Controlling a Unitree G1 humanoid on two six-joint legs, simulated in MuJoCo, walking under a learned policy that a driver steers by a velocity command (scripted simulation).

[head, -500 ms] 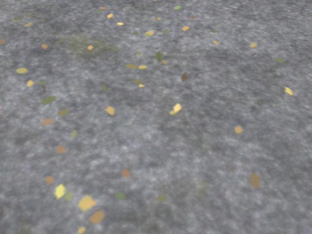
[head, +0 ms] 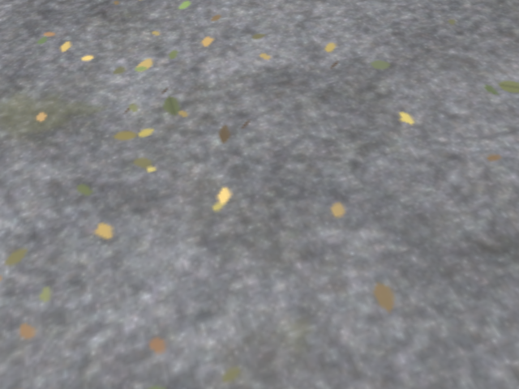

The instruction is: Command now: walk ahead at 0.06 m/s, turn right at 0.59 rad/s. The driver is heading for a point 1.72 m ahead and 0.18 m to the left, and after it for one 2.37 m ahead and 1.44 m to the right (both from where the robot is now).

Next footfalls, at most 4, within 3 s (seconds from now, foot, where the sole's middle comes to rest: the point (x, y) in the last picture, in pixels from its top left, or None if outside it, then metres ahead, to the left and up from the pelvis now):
0.28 left None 0.09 0.15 -0.77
0.72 right None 0.06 -0.06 -0.77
1.14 left None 0.00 0.15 -0.77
1.50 right None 0.02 -0.08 -0.77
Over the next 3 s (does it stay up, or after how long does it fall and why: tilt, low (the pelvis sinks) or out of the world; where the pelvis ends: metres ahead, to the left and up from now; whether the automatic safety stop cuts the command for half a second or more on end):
stays up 0.29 0.09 0.00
